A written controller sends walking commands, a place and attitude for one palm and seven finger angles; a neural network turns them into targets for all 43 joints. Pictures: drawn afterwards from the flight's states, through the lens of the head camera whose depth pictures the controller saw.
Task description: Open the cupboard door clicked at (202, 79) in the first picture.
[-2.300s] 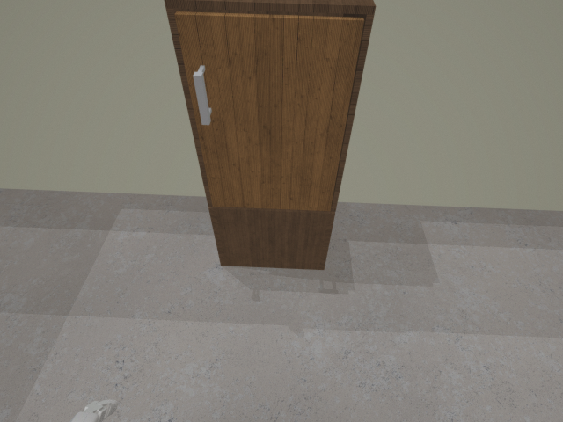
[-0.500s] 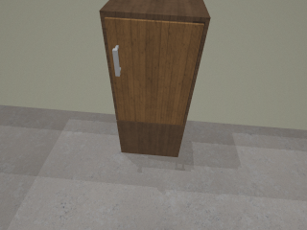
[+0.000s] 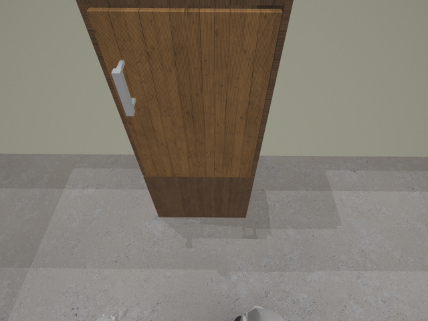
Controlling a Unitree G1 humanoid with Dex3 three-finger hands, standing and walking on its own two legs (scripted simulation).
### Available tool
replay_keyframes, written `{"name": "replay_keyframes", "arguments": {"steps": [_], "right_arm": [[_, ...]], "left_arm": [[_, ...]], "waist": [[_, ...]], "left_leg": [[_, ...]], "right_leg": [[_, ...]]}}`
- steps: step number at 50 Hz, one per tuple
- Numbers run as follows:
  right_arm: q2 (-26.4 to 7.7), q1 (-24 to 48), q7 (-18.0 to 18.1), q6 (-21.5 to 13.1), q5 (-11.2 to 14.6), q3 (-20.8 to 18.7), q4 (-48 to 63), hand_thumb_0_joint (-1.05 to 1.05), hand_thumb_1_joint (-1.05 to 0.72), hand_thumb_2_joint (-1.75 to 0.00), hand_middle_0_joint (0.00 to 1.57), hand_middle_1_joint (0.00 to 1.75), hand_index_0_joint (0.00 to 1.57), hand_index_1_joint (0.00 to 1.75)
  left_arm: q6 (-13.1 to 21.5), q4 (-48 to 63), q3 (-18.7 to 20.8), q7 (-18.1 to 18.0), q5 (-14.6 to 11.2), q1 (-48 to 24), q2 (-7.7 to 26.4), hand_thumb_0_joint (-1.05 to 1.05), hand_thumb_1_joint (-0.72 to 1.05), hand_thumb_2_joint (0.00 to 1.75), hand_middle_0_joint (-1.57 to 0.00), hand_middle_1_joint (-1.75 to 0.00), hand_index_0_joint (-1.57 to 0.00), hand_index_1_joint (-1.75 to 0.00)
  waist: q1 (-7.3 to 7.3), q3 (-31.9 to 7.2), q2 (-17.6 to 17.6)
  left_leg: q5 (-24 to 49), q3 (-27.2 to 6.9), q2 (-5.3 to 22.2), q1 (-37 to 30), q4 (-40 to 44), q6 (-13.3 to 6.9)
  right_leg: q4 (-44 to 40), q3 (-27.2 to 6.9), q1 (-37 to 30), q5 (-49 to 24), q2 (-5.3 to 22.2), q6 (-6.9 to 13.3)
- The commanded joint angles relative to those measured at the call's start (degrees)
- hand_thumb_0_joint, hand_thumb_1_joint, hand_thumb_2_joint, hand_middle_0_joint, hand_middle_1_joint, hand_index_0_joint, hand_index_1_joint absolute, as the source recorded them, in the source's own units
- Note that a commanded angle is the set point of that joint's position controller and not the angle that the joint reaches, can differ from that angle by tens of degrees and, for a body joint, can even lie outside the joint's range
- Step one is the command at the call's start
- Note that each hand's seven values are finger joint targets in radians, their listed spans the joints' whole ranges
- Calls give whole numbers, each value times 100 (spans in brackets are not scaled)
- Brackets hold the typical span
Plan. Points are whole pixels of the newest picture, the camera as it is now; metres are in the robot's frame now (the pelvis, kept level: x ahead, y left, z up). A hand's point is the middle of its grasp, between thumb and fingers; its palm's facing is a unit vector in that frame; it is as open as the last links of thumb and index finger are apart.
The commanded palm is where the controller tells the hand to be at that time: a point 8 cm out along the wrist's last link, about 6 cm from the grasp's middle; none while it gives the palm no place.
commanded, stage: come to a stop and stand still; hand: left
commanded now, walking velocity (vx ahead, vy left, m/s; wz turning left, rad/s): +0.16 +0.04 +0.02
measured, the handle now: (126, 88) +0.61 +0.23 +0.08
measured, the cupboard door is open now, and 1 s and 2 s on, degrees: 0 0 0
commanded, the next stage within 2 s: look again from close up in 1.68 s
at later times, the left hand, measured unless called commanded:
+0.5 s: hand out of the picture +0.07 +0.23 -0.17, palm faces +0.08 -0.98 -0.19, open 7.4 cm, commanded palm none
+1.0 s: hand out of the picture -0.02 +0.15 -0.13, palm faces +0.06 -0.98 -0.21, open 7.4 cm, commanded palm none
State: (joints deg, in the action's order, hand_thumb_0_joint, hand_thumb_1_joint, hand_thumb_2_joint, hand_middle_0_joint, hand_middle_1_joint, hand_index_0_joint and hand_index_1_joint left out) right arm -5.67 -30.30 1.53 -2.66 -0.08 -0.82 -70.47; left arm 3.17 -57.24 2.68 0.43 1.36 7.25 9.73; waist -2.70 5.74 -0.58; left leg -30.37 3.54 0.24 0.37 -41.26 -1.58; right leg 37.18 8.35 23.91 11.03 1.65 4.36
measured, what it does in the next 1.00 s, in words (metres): steps on the spot: left foot, then right foot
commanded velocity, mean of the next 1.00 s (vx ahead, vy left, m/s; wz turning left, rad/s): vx -0.03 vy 0.02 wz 0.00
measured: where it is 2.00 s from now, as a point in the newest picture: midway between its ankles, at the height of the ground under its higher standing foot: outside the picture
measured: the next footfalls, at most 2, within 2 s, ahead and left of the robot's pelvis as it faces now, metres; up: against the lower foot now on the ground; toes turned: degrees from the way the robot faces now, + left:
left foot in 0.34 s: +0.16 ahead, +0.14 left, +0.00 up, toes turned +6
right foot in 0.78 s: +0.00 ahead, -0.11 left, +0.00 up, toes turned -5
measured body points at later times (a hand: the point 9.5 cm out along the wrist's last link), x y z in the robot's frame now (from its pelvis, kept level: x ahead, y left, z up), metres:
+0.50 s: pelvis +0.06 +0.04 +0.02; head +0.09 +0.07 +0.46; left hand +0.07 +0.28 -0.15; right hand +0.15 -0.19 -0.12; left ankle +0.12 +0.14 -0.71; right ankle +0.02 -0.09 -0.64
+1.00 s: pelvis +0.00 -0.02 +0.04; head -0.01 -0.05 +0.49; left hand -0.02 +0.20 -0.11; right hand -0.03 -0.25 -0.14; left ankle +0.01 +0.13 -0.65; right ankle -0.04 -0.11 -0.71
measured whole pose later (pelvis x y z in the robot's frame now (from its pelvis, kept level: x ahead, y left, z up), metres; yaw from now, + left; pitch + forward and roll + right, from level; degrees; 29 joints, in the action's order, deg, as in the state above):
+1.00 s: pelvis +0.00 -0.02 +0.04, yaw +0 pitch +0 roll +3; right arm -11.7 -21.1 -0.8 2.6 -1.6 -4.5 -62.7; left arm 0.3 -61.7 0.9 -0.9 1.0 22.0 5.9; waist -0.7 -2.1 -2.0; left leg -12.2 2.3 1.9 25.8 -52.9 2.0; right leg 19.3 4.1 4.9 14.5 2.3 1.5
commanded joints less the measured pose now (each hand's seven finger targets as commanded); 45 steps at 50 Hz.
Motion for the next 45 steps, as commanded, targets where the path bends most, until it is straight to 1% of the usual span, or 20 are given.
{"name": "replay_keyframes", "arguments": {"steps": [1,3,5,7,12,15,16,18,19,20,23,27,33,37,38,39,40,41,42,45], "right_arm": [[-475,160,23,-60,-3,-181,588,0,-90,-90,20,30,20,30],[-373,417,-28,52,-96,-161,689,0,-90,-90,20,30,20,30],[-160,130,-10,199,-104,-119,602,0,-90,-90,20,30,20,30],[-24,95,8,332,-68,-65,628,0,-90,-90,20,30,20,30],[-351,890,-13,390,-60,-201,1098,0,-90,-90,20,30,20,30],[-537,959,-10,368,-63,-281,1201,0,-90,-90,20,30,20,30],[-699,844,-14,336,-71,-297,1176,0,-90,-90,20,30,20,30],[-1468,994,37,265,-129,-384,1403,0,-90,-90,20,30,20,30],[-1518,1201,81,289,-151,-380,1504,0,-90,-90,20,30,20,30],[-1415,1453,143,258,-148,-343,1551,0,-90,-90,20,30,20,30],[-1248,1848,186,256,-144,-290,1687,0,-90,-90,20,30,20,30],[-1253,1717,205,232,-100,-357,1652,0,-90,-90,20,30,20,30],[-1412,1538,97,336,-177,-448,1446,0,-90,-90,20,30,20,30],[-1394,1794,-1,416,-191,-480,1370,0,-90,-90,20,30,20,30],[-1102,1832,-23,457,-139,-433,1366,0,-90,-90,20,30,20,30],[-643,1772,-44,511,-49,-349,1432,0,-90,-90,20,30,20,30],[-655,1991,-82,526,-112,-344,1572,0,-90,-90,20,30,20,30],[-836,1946,-137,537,-160,-384,1555,0,-90,-90,20,30,20,30],[-815,1807,-157,568,-180,-397,1378,0,-90,-90,20,30,20,30],[-781,1048,-248,477,-171,-403,1052,0,-90,-90,20,30,20,30]], "left_arm": [[1,-293,303,-201,-81,1645,1089,0,90,90,-20,-30,-20,-30],[23,-114,128,-226,-51,981,591,0,90,90,-20,-30,-20,-30],[22,-54,28,-268,1,636,369,0,90,90,-20,-30,-20,-30],[-68,19,12,-282,30,533,393,0,90,90,-20,-30,-20,-30],[-284,111,177,-288,25,827,763,0,90,90,-20,-30,-20,-30],[-372,187,228,-282,19,734,828,0,90,90,-20,-30,-20,-30],[-417,220,209,-276,-12,737,743,0,90,90,-20,-30,-20,-30],[-479,317,116,-287,-108,1113,325,0,90,90,-20,-30,-20,-30],[-500,298,142,-317,-92,1101,468,0,90,90,-20,-30,-20,-30],[-552,243,158,-327,-47,1135,399,0,90,90,-20,-30,-20,-30],[-565,97,234,-253,-1,1264,548,0,90,90,-20,-30,-20,-30],[-646,124,246,-187,5,1285,560,0,90,90,-20,-30,-20,-30],[-667,117,136,-95,5,1140,343,0,90,90,-20,-30,-20,-30],[-542,-382,88,-109,-42,2210,236,0,90,90,-20,-30,-20,-30],[-505,-480,101,-145,2,2491,419,0,90,90,-20,-30,-20,-30],[-453,-417,128,-194,74,2357,804,0,90,90,-20,-30,-20,-30],[-461,-145,116,-231,53,1643,1078,0,90,90,-20,-30,-20,-30],[-401,48,123,-259,41,1146,1076,0,90,90,-20,-30,-20,-30],[-314,77,141,-276,1,829,993,0,90,90,-20,-30,-20,-30],[-172,-8,43,-225,-29,964,666,0,90,90,-20,-30,-20,-30]], "waist": [[692,-730,565],[330,-19,223],[-4,-47,57],[-80,-151,459],[215,-320,881],[110,-418,936],[48,-492,475],[152,-781,-1710],[146,-845,-1051],[259,-737,-1331],[321,-889,-748],[211,-1194,-651],[5,-916,-1090],[478,-732,-973],[589,-598,-233],[488,-369,1166],[461,291,1531],[324,325,1143],[219,562,1335],[60,563,771]], "left_leg": [[229,-462,353,3003,-3699,-85],[723,-523,656,2737,-3259,-29],[790,-393,636,2070,-2348,141],[908,-172,527,1616,-1450,259],[1168,3,318,1872,-404,357],[1878,-4,316,1282,643,358],[2818,-140,492,824,1199,293],[6141,-2108,2443,886,2199,-793],[5520,-1900,2500,1325,2219,-1096],[5314,-1817,2302,1545,2318,-1024],[4959,-1132,1825,1073,2111,-816],[3938,-1022,1788,654,2306,-771],[887,-1315,1690,954,3008,-613],[-293,-711,1038,2086,3096,-23],[-348,-342,639,2461,2479,239],[-2,94,111,2869,1068,493],[302,-28,120,3117,140,430],[644,-333,271,2752,-429,336],[1108,-450,276,2803,-753,277],[1763,-186,232,2973,-1286,318]], "right_leg": [[-2170,-3177,-2342,-507,2402,1174],[-2388,-2150,-784,-371,1981,823],[-2348,-1197,-47,-1644,1660,584],[-2134,-640,309,-2235,1370,477],[-1567,-851,-484,-2416,1418,591],[-1020,-849,-445,-2060,1322,395],[-601,-694,-201,-1372,1067,119],[1381,-251,101,2425,-97,-559],[2290,-781,-210,2587,-78,-487],[2659,-1018,-44,2427,-71,-492],[3361,-1149,388,1530,-123,-608],[3117,-1119,464,1251,-40,-735],[819,-605,-391,1861,15,-602],[-1434,-58,-2164,990,-291,-392],[-2162,-364,-2370,1025,-7,-331],[-3125,-2101,-1778,2910,1203,76],[-3690,-2900,-624,3742,2005,367],[-3802,-2907,51,3811,2093,414],[-3770,-2668,135,3328,1767,265],[-3227,-1581,-524,1668,1268,-6]]}}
